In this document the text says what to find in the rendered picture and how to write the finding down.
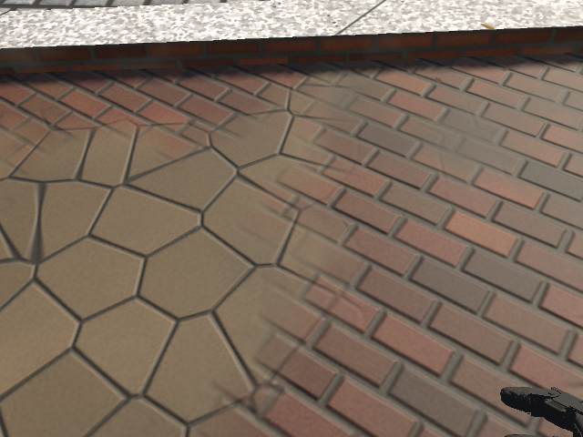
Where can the right robot hand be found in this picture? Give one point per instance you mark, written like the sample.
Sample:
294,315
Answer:
555,405

